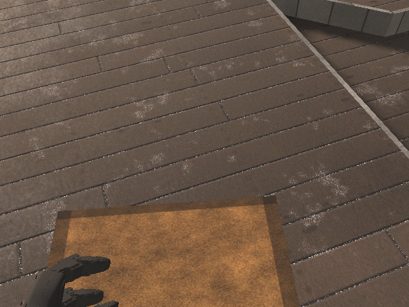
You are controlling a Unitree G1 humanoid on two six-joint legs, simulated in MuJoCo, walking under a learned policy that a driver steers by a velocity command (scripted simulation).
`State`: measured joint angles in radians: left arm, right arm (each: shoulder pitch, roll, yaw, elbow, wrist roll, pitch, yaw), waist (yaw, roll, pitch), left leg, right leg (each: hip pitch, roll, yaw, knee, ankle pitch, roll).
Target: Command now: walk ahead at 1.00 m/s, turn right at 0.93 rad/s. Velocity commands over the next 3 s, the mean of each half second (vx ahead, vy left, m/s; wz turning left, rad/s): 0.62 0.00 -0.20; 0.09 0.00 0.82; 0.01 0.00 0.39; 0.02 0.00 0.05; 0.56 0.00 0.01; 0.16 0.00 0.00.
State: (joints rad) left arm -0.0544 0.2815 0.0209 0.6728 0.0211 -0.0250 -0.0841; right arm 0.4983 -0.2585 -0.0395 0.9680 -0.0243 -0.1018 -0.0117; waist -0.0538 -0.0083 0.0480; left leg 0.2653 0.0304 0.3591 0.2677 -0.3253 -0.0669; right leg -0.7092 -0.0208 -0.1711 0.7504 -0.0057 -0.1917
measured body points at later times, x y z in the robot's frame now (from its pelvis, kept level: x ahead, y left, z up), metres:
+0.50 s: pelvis +0.41 -0.03 +0.01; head +0.45 -0.03 +0.45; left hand +0.50 +0.24 -0.12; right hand +0.48 -0.29 -0.12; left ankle +0.57 +0.00 -0.71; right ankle +0.23 -0.04 -0.62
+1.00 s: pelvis +0.53 -0.08 +0.03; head +0.56 -0.06 +0.48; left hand +0.61 +0.24 -0.06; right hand +0.71 -0.36 -0.07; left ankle +0.57 +0.00 -0.71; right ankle +0.61 -0.19 -0.69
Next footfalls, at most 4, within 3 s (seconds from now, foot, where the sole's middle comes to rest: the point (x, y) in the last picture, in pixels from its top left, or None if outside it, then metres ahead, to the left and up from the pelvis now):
0.04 right None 0.24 -0.03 -0.74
0.46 left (212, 260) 0.61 -0.01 -0.74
1.04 right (256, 246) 0.65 -0.16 -0.74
1.50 left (215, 289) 0.51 -0.01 -0.74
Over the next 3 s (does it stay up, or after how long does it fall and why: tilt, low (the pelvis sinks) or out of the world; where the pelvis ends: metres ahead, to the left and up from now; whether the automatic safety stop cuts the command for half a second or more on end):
stays up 0.87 0.04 0.03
